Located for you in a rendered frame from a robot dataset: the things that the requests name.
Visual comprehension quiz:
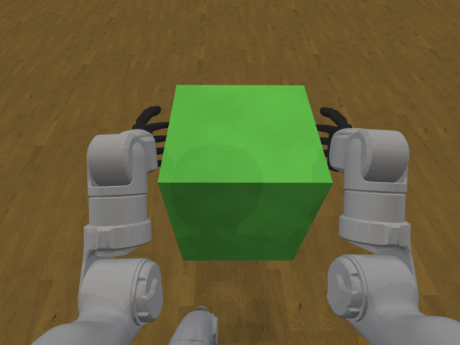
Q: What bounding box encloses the robot right forearm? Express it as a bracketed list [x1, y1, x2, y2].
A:
[329, 128, 419, 302]

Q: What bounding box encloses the robot left hand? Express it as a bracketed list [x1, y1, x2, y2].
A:
[132, 106, 169, 167]

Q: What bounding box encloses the carton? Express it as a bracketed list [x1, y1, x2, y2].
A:
[157, 85, 333, 261]

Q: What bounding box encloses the right robot upper arm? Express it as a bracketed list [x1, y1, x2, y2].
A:
[327, 254, 460, 345]

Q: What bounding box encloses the left robot upper arm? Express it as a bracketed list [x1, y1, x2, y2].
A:
[31, 258, 163, 345]

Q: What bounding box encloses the robot left thigh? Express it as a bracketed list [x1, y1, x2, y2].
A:
[168, 310, 218, 345]

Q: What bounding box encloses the robot left forearm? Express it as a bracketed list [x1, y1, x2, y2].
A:
[78, 129, 158, 312]

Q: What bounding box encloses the robot right hand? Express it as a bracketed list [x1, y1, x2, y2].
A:
[316, 107, 352, 172]

